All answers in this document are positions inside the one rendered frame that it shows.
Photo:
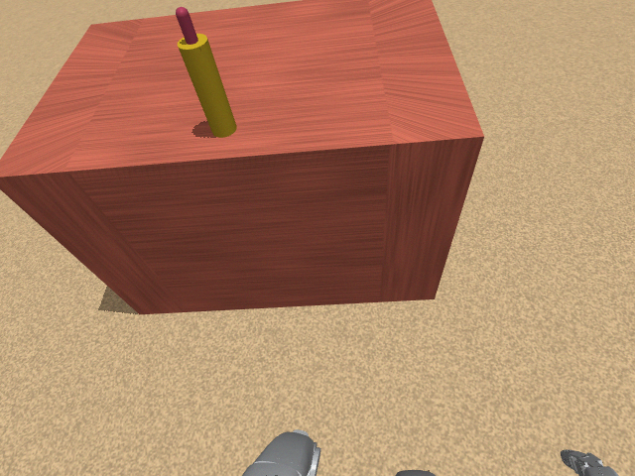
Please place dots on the right robot hand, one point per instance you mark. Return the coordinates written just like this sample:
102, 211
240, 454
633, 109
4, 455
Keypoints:
585, 464

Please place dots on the bottle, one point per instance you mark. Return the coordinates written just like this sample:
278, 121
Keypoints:
204, 75

